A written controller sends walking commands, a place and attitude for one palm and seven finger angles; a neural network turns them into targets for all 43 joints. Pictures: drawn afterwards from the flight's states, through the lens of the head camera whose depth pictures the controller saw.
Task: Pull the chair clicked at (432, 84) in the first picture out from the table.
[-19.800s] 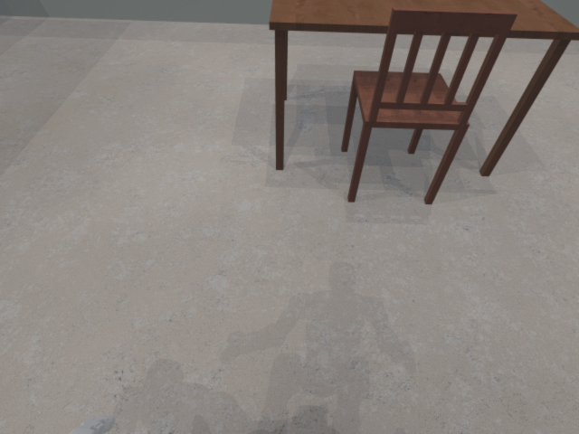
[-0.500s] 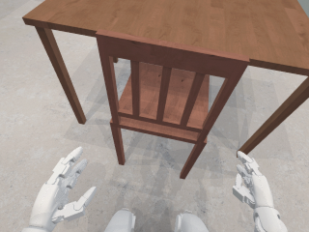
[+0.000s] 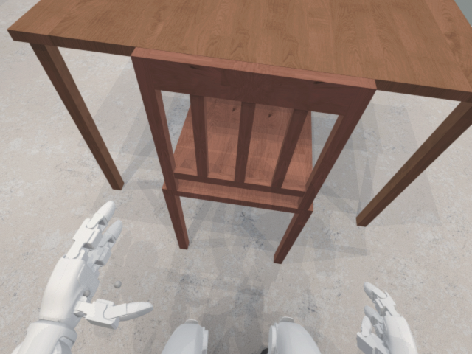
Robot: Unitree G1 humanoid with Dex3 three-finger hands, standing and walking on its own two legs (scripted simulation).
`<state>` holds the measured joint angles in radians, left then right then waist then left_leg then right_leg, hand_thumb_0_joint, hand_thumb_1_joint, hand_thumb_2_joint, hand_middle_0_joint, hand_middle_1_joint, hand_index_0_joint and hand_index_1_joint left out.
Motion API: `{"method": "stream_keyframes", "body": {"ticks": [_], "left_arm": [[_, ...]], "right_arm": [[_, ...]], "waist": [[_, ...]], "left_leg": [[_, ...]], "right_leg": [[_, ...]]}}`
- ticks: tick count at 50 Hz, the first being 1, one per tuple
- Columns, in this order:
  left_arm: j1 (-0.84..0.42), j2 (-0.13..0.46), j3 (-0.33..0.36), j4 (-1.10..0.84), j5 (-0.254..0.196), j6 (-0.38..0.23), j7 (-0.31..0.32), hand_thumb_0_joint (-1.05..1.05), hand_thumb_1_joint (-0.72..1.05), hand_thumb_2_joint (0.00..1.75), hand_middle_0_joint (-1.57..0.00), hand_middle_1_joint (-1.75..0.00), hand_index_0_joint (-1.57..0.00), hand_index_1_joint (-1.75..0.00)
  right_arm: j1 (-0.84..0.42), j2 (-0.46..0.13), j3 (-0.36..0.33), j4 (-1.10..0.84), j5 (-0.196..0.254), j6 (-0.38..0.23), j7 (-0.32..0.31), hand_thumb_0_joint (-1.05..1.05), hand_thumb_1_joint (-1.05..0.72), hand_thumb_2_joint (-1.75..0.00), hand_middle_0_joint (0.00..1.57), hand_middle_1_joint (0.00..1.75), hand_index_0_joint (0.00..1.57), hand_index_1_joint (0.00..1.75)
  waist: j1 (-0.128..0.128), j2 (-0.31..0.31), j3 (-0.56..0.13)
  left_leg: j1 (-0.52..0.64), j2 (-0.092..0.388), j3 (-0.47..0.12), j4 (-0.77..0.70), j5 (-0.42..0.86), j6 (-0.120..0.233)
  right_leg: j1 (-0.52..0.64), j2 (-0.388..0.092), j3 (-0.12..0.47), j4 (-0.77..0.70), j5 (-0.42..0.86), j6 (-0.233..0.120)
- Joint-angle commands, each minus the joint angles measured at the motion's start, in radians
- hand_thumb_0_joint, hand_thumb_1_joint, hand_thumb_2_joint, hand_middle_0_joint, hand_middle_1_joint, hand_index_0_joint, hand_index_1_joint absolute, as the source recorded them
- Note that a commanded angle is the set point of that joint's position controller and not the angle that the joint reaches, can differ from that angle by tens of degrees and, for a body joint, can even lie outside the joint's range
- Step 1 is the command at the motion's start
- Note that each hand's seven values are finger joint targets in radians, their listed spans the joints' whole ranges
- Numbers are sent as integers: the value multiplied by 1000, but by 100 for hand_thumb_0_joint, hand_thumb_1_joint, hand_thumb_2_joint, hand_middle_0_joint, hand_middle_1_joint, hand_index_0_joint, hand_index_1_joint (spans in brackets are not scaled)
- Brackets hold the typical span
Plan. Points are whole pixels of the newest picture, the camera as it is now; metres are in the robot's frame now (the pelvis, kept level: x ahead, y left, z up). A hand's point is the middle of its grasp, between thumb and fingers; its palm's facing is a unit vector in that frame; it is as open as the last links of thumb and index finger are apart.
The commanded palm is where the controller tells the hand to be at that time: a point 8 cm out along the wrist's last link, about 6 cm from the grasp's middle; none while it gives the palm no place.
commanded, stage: raise the hand toward the chair's back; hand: left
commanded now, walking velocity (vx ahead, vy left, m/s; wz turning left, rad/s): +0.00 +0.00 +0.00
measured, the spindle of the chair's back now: (243, 145) +0.52 +0.01 +0.00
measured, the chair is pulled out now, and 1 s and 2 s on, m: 0.00 0.00 0.00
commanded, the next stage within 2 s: aim the fingers beside a spindle in 1.08 s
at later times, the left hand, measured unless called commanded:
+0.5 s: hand (105, 255) +0.25 +0.20 +0.06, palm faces -0.07 -1.00 -0.05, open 16.9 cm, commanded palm +0.23 +0.26 +0.06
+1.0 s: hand (112, 251) +0.26 +0.20 +0.06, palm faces -0.08 -1.00 -0.05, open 16.9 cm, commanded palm +0.23 +0.25 +0.06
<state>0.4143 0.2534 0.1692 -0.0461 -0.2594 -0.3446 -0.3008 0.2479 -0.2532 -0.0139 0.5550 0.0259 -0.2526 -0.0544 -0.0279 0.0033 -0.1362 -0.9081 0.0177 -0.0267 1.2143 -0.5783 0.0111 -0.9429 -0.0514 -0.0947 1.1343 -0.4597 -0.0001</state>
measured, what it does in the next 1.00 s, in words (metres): stands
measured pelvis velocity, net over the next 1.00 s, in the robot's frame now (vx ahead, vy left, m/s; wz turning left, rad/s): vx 0.02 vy -0.01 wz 0.01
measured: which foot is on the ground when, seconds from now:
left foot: down 0.00-1.00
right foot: down 0.00-1.00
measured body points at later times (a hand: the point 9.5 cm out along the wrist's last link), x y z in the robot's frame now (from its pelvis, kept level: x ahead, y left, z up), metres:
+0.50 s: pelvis +0.02 +0.00 +0.01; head +0.09 +0.02 +0.46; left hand +0.25 +0.26 +0.06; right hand +0.21 -0.22 -0.06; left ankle +0.01 +0.11 -0.64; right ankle +0.05 -0.13 -0.64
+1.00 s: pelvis +0.02 -0.01 +0.02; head +0.08 +0.01 +0.46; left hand +0.25 +0.25 +0.06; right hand +0.19 -0.25 -0.05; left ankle +0.01 +0.11 -0.64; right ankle +0.05 -0.13 -0.64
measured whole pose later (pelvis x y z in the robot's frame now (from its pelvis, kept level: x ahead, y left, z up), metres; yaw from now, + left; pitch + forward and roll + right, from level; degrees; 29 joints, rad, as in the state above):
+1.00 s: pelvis +0.02 -0.01 +0.02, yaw +0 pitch +15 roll -2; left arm 0.28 0.29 0.24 0.08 -0.29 -0.33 -0.37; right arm 0.24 -0.25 0.02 0.54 0.02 -0.23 -0.05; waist -0.03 0.01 -0.13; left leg -0.82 0.02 -0.04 1.12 -0.56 0.00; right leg -0.85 -0.04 -0.10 1.05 -0.45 -0.01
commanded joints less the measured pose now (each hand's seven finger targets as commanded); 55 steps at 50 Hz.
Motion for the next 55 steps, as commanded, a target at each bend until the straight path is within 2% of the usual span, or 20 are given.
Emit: {"method": "stream_keyframes", "body": {"ticks": [1, 3, 7, 9, 11, 19, 20, 23, 25, 27, 30, 31, 33, 34, 35, 40, 43, 50, 52, 55], "left_arm": [[-59, 136, 75, -241, -6, -83, 6, 0, -31, 38, -8, -11, -8, -11], [-52, 127, 71, -226, -7, -78, 9, 0, -36, 36, -7, -10, -7, -10], [-54, 122, 70, -208, -2, -62, 1, 0, -45, 32, -6, -9, -6, -9], [-71, 134, 83, -194, -5, -51, -5, 0, -50, 30, -6, -8, -6, -8], [-91, 137, 88, -178, -7, -39, -15, 0, -50, 30, -6, -8, -6, -8], [-143, 159, 122, -166, -27, -29, -51, 0, -50, 30, -6, -8, -6, -8], [-146, 167, 127, -156, -24, -25, -52, 0, -50, 30, -6, -8, -6, -8], [-169, 166, 130, -132, -32, -18, -63, 0, -50, 30, -6, -8, -6, -8], [-186, 189, 157, -114, -39, -15, -67, 0, -50, 30, -6, -8, -6, -8], [-202, 195, 165, -127, -47, -20, -75, 0, -50, 30, -6, -8, -6, -8], [-199, 189, 160, -91, -49, -16, -81, 0, -50, 30, -6, -8, -6, -8], [-198, 183, 156, -102, -52, -20, -81, 0, -50, 30, -6, -8, -6, -8], [-190, 185, 160, -93, -56, -22, -82, 0, -50, 30, -6, -8, -6, -8], [-181, 186, 163, -86, -54, -23, -81, 0, -50, 30, -6, -8, -6, -8], [-176, 186, 164, -66, -53, -21, -80, 0, -50, 30, -6, -8, -6, -8], [-200, 201, 170, -80, -47, -46, -68, 0, -50, 30, -6, -8, -6, -8], [-198, 190, 160, -81, -45, -59, -64, 0, -50, 30, -6, -8, -6, -8], [-212, 195, 164, -48, -53, -56, -78, 0, -50, 30, -6, -8, -6, -8], [-217, 191, 158, -68, -51, -61, -81, 0, -50, 30, -6, -8, -6, -8], [-214, 194, 161, -62, -49, -62, -79, 0, -50, 30, -6, -8, -6, -8]], "right_arm": [[-71, -124, -42, -181, 4, -69, -7, 0, -90, -90, 20, 30, 20, 30], [-68, -123, -42, -179, 4, -63, -6, 0, -90, -90, 20, 30, 20, 30], [-66, -123, -40, -179, 3, -52, -1, 0, -90, -90, 20, 30, 20, 30], [-64, -125, -38, -181, 1, -45, -1, 0, -90, -90, 20, 30, 20, 30], [-64, -124, -35, -182, 1, -41, -1, 0, -90, -90, 20, 30, 20, 30], [-51, -129, -32, -175, -1, -38, 0, 0, -90, -90, 20, 30, 20, 30], [-55, -131, -30, -171, -1, -38, 0, 0, -90, -90, 20, 30, 20, 30], [-53, -134, -28, -170, 1, -35, -1, 0, -90, -90, 20, 30, 20, 30], [-55, -139, -28, -167, 0, -35, -4, 0, -90, -90, 20, 30, 20, 30], [-51, -141, -29, -165, 1, -38, -4, 0, -90, -90, 20, 30, 20, 30], [-47, -143, -28, -162, 3, -38, -4, 0, -90, -90, 20, 30, 20, 30], [-45, -142, -30, -162, 3, -40, -3, 0, -90, -90, 20, 30, 20, 30], [-44, -143, -33, -162, 2, -41, 0, 0, -90, -90, 20, 30, 20, 30], [-44, -143, -32, -163, 2, -41, 0, 0, -90, -90, 20, 30, 20, 30], [-44, -142, -34, -161, 2, -40, 1, 0, -90, -90, 20, 30, 20, 30], [-46, -144, -33, -161, 2, -41, 3, 0, -90, -90, 20, 30, 20, 30], [-45, -142, -34, -162, 3, -43, 3, 0, -90, -90, 20, 30, 20, 30], [-49, -144, -30, -163, 5, -43, -3, 0, -90, -90, 20, 30, 20, 30], [-48, -143, -29, -162, 3, -46, -3, 0, -90, -90, 20, 30, 20, 30], [-50, -141, -29, -158, 3, -48, -3, 0, -90, -90, 20, 30, 20, 30]], "waist": [[23, 83, -221], [18, 73, -213], [15, 100, -206], [12, 79, -210], [10, 81, -190], [12, 67, -240], [14, 94, -234], [7, 70, -221], [9, 38, -225], [14, 78, -254], [10, 55, -228], [10, 74, -241], [10, 52, -241], [15, 67, -240], [9, 42, -227], [10, 81, -205], [11, 83, -208], [3, 36, -200], [5, 65, -221], [7, 58, -218]], "left_leg": [[134, -23, -37, -240, 243, 3], [152, -21, -39, -243, 275, 0], [181, -18, -36, -246, 330, -6], [174, -18, -34, -246, 326, -5], [172, -19, -35, -249, 332, -5], [210, -15, -38, -243, 427, -16], [212, -15, -37, -244, 429, -16], [201, -16, -34, -252, 394, -14], [183, -16, -35, -254, 380, -10], [200, -20, -31, -256, 396, -12], [197, -19, -31, -267, 379, -9], [206, -20, -28, -266, 387, -9], [198, -21, -26, -269, 383, -8], [195, -22, -23, -271, 384, -9], [185, -20, -22, -268, 373, -6], [177, -22, -20, -277, 332, -6], [186, -22, -19, -281, 324, -5], [151, -25, -12, -270, 283, 3], [170, -25, -11, -269, 301, 2], [172, -24, -14, -268, 318, 1]], "right_leg": [[205, 38, 21, -160, 53, -35], [210, 41, 14, -161, 88, -34], [217, 42, 8, -159, 146, -35], [225, 42, 10, -167, 152, -33], [227, 44, 8, -168, 164, -34], [259, 44, 7, -164, 247, -32], [254, 45, 8, -163, 242, -34], [257, 44, 9, -180, 222, -32], [272, 44, 10, -183, 216, -33], [290, 40, 17, -186, 234, -33], [294, 43, 16, -202, 218, -33], [294, 41, 18, -201, 228, -31], [308, 40, 21, -207, 232, -31], [312, 38, 23, -208, 230, -32], [307, 42, 22, -211, 225, -31], [295, 39, 29, -218, 180, -34], [291, 38, 28, -220, 171, -33], [307, 36, 48, -239, 139, -29], [306, 35, 45, -231, 162, -29], [308, 36, 42, -225, 181, -30]]}}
